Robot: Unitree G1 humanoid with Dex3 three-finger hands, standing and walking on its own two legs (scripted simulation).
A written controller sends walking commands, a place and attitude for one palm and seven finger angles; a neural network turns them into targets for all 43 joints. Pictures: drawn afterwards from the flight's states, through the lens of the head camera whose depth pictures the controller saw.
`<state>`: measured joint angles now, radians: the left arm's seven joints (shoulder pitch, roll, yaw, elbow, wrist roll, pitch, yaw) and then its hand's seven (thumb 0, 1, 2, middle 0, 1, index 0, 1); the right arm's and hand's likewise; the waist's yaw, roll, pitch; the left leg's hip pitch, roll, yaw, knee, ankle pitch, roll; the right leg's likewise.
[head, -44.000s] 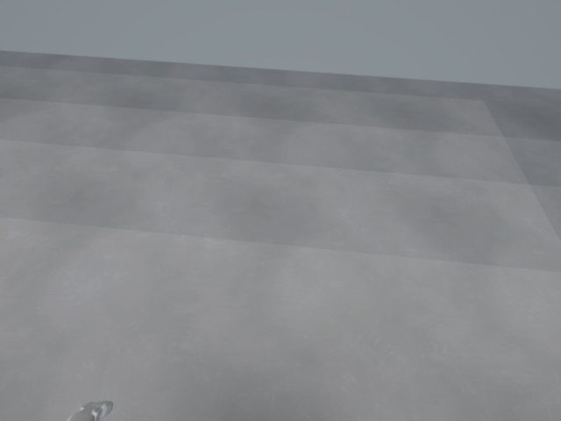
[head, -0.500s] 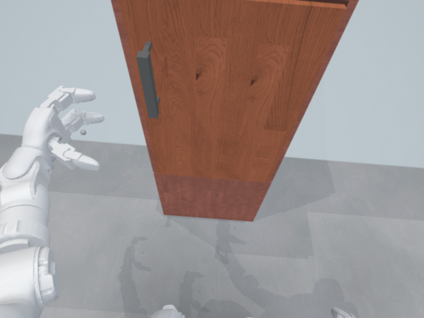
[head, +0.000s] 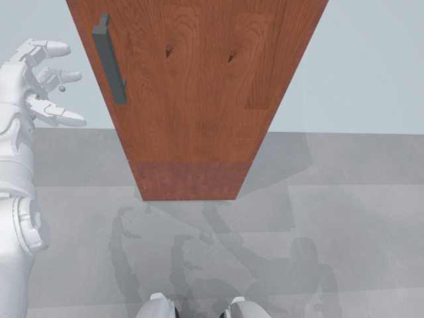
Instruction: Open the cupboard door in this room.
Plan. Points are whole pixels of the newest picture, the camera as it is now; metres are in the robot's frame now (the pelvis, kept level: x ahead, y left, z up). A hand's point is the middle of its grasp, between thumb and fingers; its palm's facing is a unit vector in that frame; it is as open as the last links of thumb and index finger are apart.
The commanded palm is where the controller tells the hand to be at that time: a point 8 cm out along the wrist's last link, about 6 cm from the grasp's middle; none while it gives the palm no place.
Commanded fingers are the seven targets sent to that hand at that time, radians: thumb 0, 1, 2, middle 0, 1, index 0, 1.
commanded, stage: move the hooked fingers beside the handle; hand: left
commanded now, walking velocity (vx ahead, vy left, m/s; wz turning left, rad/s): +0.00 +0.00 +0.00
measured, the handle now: (113, 62) +0.56 +0.15 +0.12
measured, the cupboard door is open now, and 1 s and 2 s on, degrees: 0 0 0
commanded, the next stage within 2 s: slide the fingers in behind the handle in 0.94 s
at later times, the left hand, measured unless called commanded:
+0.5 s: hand (66, 82) +0.52 +0.23 +0.11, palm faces -0.02 -1.00 +0.00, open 14.0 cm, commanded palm +0.50 +0.28 +0.11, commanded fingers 0.00 -0.50 0.30 -0.30 -1.20 -0.30 -1.20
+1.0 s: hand (73, 83) +0.52 +0.22 +0.10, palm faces -0.03 -1.00 +0.00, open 14.0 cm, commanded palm +0.51 +0.27 +0.11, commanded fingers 0.00 -0.50 0.30 -0.30 -1.20 -0.30 -1.20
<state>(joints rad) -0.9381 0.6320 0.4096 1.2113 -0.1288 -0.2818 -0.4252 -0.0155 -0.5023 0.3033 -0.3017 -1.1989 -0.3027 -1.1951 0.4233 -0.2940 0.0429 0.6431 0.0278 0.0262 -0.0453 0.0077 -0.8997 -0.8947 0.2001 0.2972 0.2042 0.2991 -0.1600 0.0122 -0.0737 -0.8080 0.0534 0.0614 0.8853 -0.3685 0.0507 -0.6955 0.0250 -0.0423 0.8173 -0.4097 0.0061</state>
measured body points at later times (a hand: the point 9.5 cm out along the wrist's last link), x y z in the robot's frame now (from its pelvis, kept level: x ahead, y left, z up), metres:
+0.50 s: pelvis +0.01 +0.00 +0.00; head +0.13 +0.02 +0.43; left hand +0.51 +0.29 +0.11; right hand -0.01 -0.27 -0.10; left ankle +0.03 +0.08 -0.69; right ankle -0.01 -0.13 -0.69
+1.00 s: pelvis +0.00 +0.00 -0.01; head +0.12 +0.03 +0.43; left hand +0.52 +0.28 +0.11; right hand +0.01 -0.27 -0.11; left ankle +0.03 +0.08 -0.69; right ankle -0.01 -0.13 -0.69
